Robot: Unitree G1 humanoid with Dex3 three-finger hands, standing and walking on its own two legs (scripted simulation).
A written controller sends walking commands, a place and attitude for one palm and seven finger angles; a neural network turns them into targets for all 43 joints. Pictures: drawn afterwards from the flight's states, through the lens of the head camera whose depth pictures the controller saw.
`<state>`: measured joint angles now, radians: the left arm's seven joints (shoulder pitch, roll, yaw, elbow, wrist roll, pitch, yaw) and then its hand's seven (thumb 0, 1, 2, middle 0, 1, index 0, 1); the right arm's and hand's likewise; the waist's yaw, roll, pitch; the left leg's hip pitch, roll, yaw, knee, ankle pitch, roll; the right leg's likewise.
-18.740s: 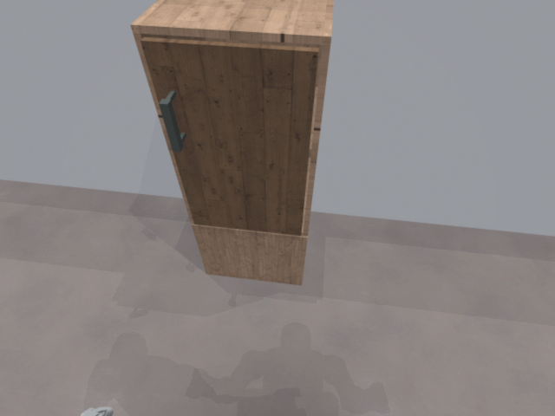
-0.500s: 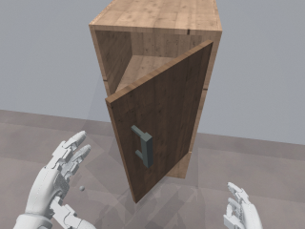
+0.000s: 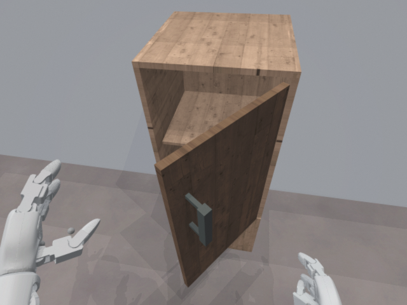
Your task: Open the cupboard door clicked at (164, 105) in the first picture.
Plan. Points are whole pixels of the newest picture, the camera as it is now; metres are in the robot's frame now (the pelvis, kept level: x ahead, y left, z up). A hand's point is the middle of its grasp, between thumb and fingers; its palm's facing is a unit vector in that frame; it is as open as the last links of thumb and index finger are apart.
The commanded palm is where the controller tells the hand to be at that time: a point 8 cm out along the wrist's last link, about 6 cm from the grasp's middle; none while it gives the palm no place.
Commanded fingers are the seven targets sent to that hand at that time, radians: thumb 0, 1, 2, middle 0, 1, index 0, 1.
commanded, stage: draw the hand back to the body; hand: left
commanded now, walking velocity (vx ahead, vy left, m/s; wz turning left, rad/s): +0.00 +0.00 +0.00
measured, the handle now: (198, 219) +0.28 +0.05 +0.02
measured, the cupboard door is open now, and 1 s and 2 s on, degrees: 54 54 54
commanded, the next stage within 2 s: step back with the hand held close in 0.56 s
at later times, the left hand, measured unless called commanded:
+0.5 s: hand (60, 218) +0.19 +0.25 +0.15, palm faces +0.43 -0.80 -0.41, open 7.5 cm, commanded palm +0.14 +0.28 +0.17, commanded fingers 0.00 0.90 0.90 -0.20 -0.30 -0.20 -0.30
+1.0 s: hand (53, 228) +0.17 +0.25 +0.15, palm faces +0.31 -0.80 -0.52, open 7.4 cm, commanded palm +0.12 +0.29 +0.18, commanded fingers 0.00 0.90 0.90 -0.20 -0.30 -0.20 -0.30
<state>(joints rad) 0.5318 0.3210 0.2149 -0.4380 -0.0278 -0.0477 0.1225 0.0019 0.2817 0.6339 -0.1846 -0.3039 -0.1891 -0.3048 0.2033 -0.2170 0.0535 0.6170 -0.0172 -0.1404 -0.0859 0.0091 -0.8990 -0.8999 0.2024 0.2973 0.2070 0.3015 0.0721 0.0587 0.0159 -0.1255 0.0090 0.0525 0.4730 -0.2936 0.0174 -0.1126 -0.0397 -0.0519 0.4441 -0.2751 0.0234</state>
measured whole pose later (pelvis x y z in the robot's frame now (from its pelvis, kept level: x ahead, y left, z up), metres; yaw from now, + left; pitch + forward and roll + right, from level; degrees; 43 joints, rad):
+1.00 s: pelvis -0.04 +0.00 +0.00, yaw -3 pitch +0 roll +0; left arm 0.56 0.41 0.37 -0.47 -0.04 -0.13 0.11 0.02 0.89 0.90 -0.21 -0.30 -0.22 -0.31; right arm 0.15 -0.24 -0.01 0.56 0.00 -0.01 -0.09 0.01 -0.90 -0.90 0.20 0.30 0.21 0.30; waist 0.01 0.04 0.04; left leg -0.22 0.03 0.10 0.44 -0.21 0.02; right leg -0.23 -0.02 -0.01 0.40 -0.17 0.02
